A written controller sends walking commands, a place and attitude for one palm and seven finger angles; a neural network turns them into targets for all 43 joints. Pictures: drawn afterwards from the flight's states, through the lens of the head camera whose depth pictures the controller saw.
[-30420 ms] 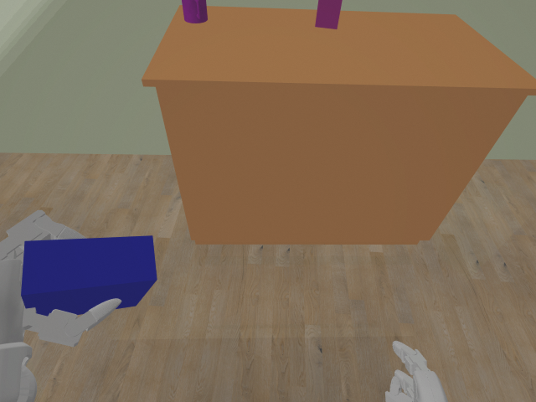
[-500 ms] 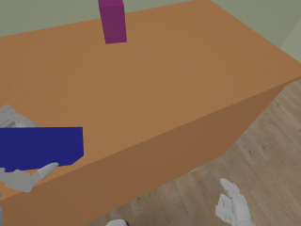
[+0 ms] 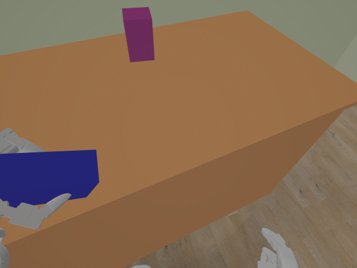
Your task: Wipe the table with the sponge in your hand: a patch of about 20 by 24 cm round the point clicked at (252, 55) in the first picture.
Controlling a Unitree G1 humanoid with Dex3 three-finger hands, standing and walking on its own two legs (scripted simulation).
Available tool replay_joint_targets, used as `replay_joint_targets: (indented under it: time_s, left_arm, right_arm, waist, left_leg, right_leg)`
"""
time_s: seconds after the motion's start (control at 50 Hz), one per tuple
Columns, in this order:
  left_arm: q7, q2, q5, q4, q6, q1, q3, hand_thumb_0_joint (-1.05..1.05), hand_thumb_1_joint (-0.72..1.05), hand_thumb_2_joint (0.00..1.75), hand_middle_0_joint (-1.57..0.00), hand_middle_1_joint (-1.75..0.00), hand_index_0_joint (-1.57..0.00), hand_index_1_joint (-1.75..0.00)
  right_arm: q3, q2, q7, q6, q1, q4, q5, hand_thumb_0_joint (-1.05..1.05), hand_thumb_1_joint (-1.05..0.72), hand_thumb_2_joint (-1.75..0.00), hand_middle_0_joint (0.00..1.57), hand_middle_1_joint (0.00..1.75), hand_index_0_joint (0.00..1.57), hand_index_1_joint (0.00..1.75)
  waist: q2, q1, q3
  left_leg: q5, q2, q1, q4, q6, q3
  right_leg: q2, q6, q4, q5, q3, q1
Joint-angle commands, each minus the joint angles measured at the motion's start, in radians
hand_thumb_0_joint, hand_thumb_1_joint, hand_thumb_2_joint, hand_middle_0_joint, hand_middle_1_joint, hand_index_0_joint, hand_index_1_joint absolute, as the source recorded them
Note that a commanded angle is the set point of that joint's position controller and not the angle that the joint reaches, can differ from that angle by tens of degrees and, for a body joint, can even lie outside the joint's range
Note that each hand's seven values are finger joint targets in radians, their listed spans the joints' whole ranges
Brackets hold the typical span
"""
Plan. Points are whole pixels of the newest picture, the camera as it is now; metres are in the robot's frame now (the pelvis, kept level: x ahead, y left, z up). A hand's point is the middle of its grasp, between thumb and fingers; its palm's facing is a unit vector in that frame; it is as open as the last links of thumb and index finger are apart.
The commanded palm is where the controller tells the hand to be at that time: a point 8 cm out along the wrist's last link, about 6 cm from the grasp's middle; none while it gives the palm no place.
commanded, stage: shuffle to correct the standing spot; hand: left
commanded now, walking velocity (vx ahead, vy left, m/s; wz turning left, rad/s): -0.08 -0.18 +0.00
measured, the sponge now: (65, 178) +0.23 +0.21 +0.15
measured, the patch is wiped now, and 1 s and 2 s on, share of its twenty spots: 0.00 0.00 0.00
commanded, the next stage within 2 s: come to a stop and stand still in 1.14 s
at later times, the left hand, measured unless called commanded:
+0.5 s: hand (41, 180) +0.21 +0.23 +0.18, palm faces +0.30 -0.83 -0.47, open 9.6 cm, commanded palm +0.15 +0.27 +0.19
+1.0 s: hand (30, 206) +0.17 +0.23 +0.17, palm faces +0.36 -0.85 -0.39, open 9.6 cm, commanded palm +0.12 +0.27 +0.19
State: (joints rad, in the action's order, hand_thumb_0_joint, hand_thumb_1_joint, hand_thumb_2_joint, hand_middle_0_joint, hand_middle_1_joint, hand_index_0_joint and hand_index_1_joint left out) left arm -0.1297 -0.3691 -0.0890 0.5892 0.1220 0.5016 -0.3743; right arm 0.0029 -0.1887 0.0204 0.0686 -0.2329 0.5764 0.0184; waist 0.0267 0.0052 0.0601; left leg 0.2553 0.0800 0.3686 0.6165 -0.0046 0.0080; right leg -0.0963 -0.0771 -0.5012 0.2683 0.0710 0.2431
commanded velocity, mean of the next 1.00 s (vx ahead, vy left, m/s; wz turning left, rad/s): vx -0.17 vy -0.18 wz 0.00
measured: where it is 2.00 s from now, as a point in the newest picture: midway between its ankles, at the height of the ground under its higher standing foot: outside the picture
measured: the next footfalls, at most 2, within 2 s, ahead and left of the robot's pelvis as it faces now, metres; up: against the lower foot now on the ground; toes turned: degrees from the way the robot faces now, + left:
left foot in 1.06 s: +0.00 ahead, +0.07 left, +0.00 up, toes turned +1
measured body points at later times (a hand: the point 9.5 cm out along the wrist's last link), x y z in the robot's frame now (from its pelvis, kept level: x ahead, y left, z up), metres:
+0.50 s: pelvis -0.01 -0.01 +0.00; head +0.05 +0.00 +0.45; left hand +0.19 +0.27 +0.20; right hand +0.18 -0.23 -0.08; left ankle +0.04 +0.13 -0.73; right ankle +0.00 -0.08 -0.73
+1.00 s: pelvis -0.04 -0.01 +0.00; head -0.01 +0.00 +0.45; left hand +0.15 +0.27 +0.19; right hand +0.11 -0.23 -0.10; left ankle -0.02 +0.11 -0.70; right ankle -0.01 -0.09 -0.73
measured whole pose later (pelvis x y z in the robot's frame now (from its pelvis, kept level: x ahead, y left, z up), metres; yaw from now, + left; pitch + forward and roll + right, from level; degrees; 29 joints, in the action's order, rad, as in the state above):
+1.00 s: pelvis -0.04 -0.01 +0.00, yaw +0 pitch -1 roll -1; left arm -0.14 -0.36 -0.06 0.58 0.12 0.51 -0.35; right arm 0.00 -0.18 0.01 0.05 -0.24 0.61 0.02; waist -0.01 0.01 0.06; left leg 0.41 0.04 0.39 0.82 0.00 -0.02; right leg -0.05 -0.08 -0.54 0.25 0.06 0.28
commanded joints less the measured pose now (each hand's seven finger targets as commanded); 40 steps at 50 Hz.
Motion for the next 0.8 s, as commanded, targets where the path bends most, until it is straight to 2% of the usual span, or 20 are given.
replay_joint_targets:
  time_s: [0.0,0.06,0.08,0.1,0.14,0.18,0.26,0.36,0.44,0.48,0.52,0.56,0.58,0.6,0.64,0.66,0.68,0.72,0.76,0.78]
  left_arm:
    - [-0.019,-0.175,-0.005,0.177,0.056,-0.068,-0.1,0.0,0.1,1.3,-1.2,-1.6,-1.2,-1.6]
    - [-0.012,-0.194,0.002,0.203,0.059,-0.065,-0.118,0.0,0.1,1.3,-1.2,-1.6,-1.2,-1.6]
    - [-0.011,-0.191,0.004,0.208,0.063,-0.047,-0.12,0.0,0.1,1.3,-1.2,-1.6,-1.2,-1.6]
    - [-0.006,-0.188,0.006,0.213,0.065,-0.043,-0.119,0.0,0.1,1.3,-1.2,-1.6,-1.2,-1.6]
    - [0.003,-0.185,0.008,0.229,0.072,-0.033,-0.123,0.0,0.1,1.3,-1.2,-1.6,-1.2,-1.6]
    - [0.006,-0.178,0.004,0.238,0.074,0.01,-0.125,0.0,0.1,1.3,-1.2,-1.6,-1.2,-1.6]
    - [0.007,-0.189,0.0,0.223,0.082,0.053,-0.149,0.0,0.1,1.3,-1.2,-1.6,-1.2,-1.6]
    - [0.003,-0.208,0.002,0.205,0.107,0.037,-0.166,0.0,0.1,1.3,-1.2,-1.6,-1.2,-1.6]
    - [0.001,-0.216,0.005,0.206,0.138,0.002,-0.173,0.0,0.1,1.3,-1.2,-1.6,-1.2,-1.6]
    - [-0.004,-0.194,-0.004,0.197,0.125,0.042,-0.156,0.0,0.1,1.3,-1.2,-1.6,-1.2,-1.6]
    - [-0.011,-0.202,-0.007,0.214,0.11,0.024,-0.155,0.0,0.1,1.3,-1.2,-1.6,-1.2,-1.6]
    - [-0.02,-0.206,-0.007,0.224,0.092,0.021,-0.152,0.0,0.1,1.3,-1.2,-1.6,-1.2,-1.6]
    - [-0.021,-0.183,-0.008,0.222,0.084,0.016,-0.128,0.0,0.1,1.3,-1.2,-1.6,-1.2,-1.6]
    - [-0.025,-0.19,-0.004,0.236,0.078,-0.008,-0.127,0.0,0.1,1.3,-1.2,-1.6,-1.2,-1.6]
    - [-0.028,-0.189,0.004,0.226,0.065,-0.016,-0.127,0.0,0.1,1.3,-1.2,-1.6,-1.2,-1.6]
    - [-0.029,-0.199,0.008,0.234,0.059,-0.024,-0.133,0.0,0.1,1.3,-1.2,-1.6,-1.2,-1.6]
    - [-0.026,-0.18,0.014,0.233,0.058,-0.033,-0.119,0.0,0.1,1.3,-1.2,-1.6,-1.2,-1.6]
    - [-0.015,-0.166,0.022,0.196,0.051,-0.035,-0.11,0.0,0.1,1.3,-1.2,-1.6,-1.2,-1.6]
    - [-0.009,-0.178,0.025,0.191,0.049,-0.024,-0.121,0.0,0.1,1.3,-1.2,-1.6,-1.2,-1.6]
    - [-0.008,-0.178,0.026,0.174,0.051,-0.017,-0.122,0.0,0.1,1.3,-1.2,-1.6,-1.2,-1.6]
  right_arm:
    - [0.049,-0.124,0.023,0.052,0.096,-0.145,-0.003,0.0,-0.9,-0.9,0.2,0.3,0.2,0.3]
    - [0.04,-0.124,0.028,0.045,0.124,-0.154,-0.003,0.0,-0.9,-0.9,0.2,0.3,0.2,0.3]
    - [0.039,-0.126,0.029,0.041,0.117,-0.162,-0.006,0.0,-0.9,-0.9,0.2,0.3,0.2,0.3]
    - [0.041,-0.123,0.028,0.04,0.117,-0.172,-0.005,0.0,-0.9,-0.9,0.2,0.3,0.2,0.3]
    - [0.047,-0.121,0.021,0.04,0.097,-0.177,-0.002,0.0,-0.9,-0.9,0.2,0.3,0.2,0.3]
    - [0.05,-0.119,0.018,0.035,0.093,-0.18,-0.001,0.0,-0.9,-0.9,0.2,0.3,0.2,0.3]
    - [0.052,-0.105,0.018,0.026,0.108,-0.186,0.002,0.0,-0.9,-0.9,0.2,0.3,0.2,0.3]
    - [0.055,-0.099,0.03,0.017,0.113,-0.177,-0.003,0.0,-0.9,-0.9,0.2,0.3,0.2,0.3]
    - [0.057,-0.096,0.037,0.025,0.106,-0.167,-0.007,0.0,-0.9,-0.9,0.2,0.3,0.2,0.3]
    - [0.052,-0.097,0.037,0.021,0.102,-0.17,-0.002,0.0,-0.9,-0.9,0.2,0.3,0.2,0.3]
    - [0.049,-0.104,0.039,0.023,0.111,-0.182,0.001,0.0,-0.9,-0.9,0.2,0.3,0.2,0.3]
    - [0.047,-0.11,0.044,0.025,0.112,-0.184,0.002,0.0,-0.9,-0.9,0.2,0.3,0.2,0.3]
    - [0.042,-0.112,0.045,0.026,0.098,-0.186,0.002,0.0,-0.9,-0.9,0.2,0.3,0.2,0.3]
    - [0.04,-0.119,0.046,0.029,0.1,-0.187,-0.001,0.0,-0.9,-0.9,0.2,0.3,0.2,0.3]
    - [0.037,-0.13,0.045,0.037,0.108,-0.193,-0.002,0.0,-0.9,-0.9,0.2,0.3,0.2,0.3]
    - [0.035,-0.136,0.046,0.042,0.126,-0.197,0.003,0.0,-0.9,-0.9,0.2,0.3,0.2,0.3]
    - [0.036,-0.14,0.044,0.043,0.114,-0.199,0.001,0.0,-0.9,-0.9,0.2,0.3,0.2,0.3]
    - [0.048,-0.139,0.032,0.039,0.093,-0.199,-0.004,0.0,-0.9,-0.9,0.2,0.3,0.2,0.3]
    - [0.052,-0.139,0.017,0.04,0.087,-0.199,0.0,0.0,-0.9,-0.9,0.2,0.3,0.2,0.3]
    - [0.054,-0.139,0.011,0.038,0.081,-0.194,-0.003,0.0,-0.9,-0.9,0.2,0.3,0.2,0.3]
  waist:
    - [-0.028,-0.022,-0.117]
    - [0.09,-0.013,-0.11]
    - [0.114,-0.008,-0.12]
    - [0.121,-0.001,-0.127]
    - [0.111,0.002,-0.177]
    - [0.099,0.0,-0.219]
    - [0.045,-0.005,-0.263]
    - [-0.01,-0.016,-0.262]
    - [-0.043,-0.018,-0.221]
    - [-0.002,-0.017,-0.23]
    - [-0.013,-0.016,-0.174]
    - [0.0,-0.017,-0.145]
    - [0.011,-0.019,-0.128]
    - [0.044,-0.018,-0.11]
    - [0.119,-0.013,-0.098]
    - [0.179,-0.01,-0.098]
    - [0.231,-0.007,-0.109]
    - [0.227,-0.007,-0.092]
    - [0.182,-0.004,-0.102]
    - [0.153,-0.005,-0.089]
  left_leg:
    - [-0.069,0.029,-0.134,-0.047,0.028,0.042]
    - [-0.189,0.089,-0.139,-0.146,0.051,0.11]
    - [-0.267,0.127,-0.121,-0.177,0.066,0.143]
    - [-0.355,0.15,-0.117,-0.174,0.073,0.153]
    - [-0.504,0.145,-0.17,-0.125,0.059,0.124]
    - [-0.588,0.133,-0.226,-0.094,0.049,0.094]
    - [-0.565,0.102,-0.233,-0.051,0.025,0.04]
    - [-0.426,0.062,-0.201,-0.022,0.013,0.0]
    - [-0.26,0.04,-0.18,-0.021,0.017,0.001]
    - [-0.132,0.041,-0.177,-0.053,0.019,0.011]
    - [0.064,0.036,-0.132,-0.078,0.02,0.019]
    - [0.15,0.029,-0.148,-0.076,0.018,0.017]
    - [0.179,0.035,-0.141,-0.092,0.021,0.032]
    - [0.202,0.05,-0.113,-0.135,0.025,0.056]
    - [0.274,0.12,-0.013,-0.268,0.052,0.146]
    - [0.343,0.164,0.046,-0.346,0.068,0.196]
    - [0.414,0.203,0.126,-0.405,0.089,0.244]
    - [0.411,0.211,0.164,-0.405,0.097,0.234]
    - [0.383,0.172,0.116,-0.336,0.072,0.167]
    - [0.388,0.155,0.114,-0.298,0.065,0.174]
  right_leg:
    - [0.203,-0.016,0.113,-0.154,-0.183,0.05]
    - [0.131,0.043,0.048,-0.187,-0.108,0.021]
    - [0.11,0.069,0.027,-0.198,-0.077,-0.019]
    - [0.109,0.084,0.029,-0.214,-0.078,-0.046]
    - [0.118,0.079,0.067,-0.28,-0.081,-0.083]
    - [0.121,0.078,0.083,-0.337,-0.076,-0.09]
    - [0.149,0.083,0.101,-0.512,-0.089,-0.12]
    - [0.199,0.088,0.094,-0.627,-0.115,-0.071]
    - [0.212,0.091,0.126,-0.489,-0.129,0.014]
    - [0.205,0.07,0.133,-0.303,-0.139,0.025]
    - [0.196,0.066,0.172,-0.087,-0.161,0.079]
    - [0.193,0.052,0.211,0.09,-0.184,0.153]
    - [0.185,0.039,0.208,0.157,-0.174,0.169]
    - [0.163,0.039,0.192,0.179,-0.155,0.159]
    - [0.1,0.067,0.103,0.148,-0.11,0.06]
    - [0.073,0.077,0.007,0.131,-0.093,0.002]
    - [0.061,0.078,-0.106,0.113,-0.074,-0.082]
    - [0.057,0.075,-0.144,0.104,-0.059,-0.123]
    - [0.049,0.067,-0.054,0.1,-0.035,-0.126]
    - [0.058,0.058,0.024,0.104,-0.04,-0.13]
